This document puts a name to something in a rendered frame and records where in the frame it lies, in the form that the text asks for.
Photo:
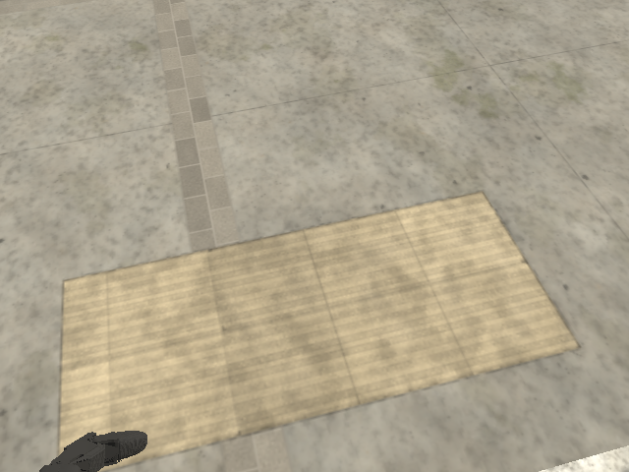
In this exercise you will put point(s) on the left robot hand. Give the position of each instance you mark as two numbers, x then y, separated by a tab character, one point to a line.
90	453

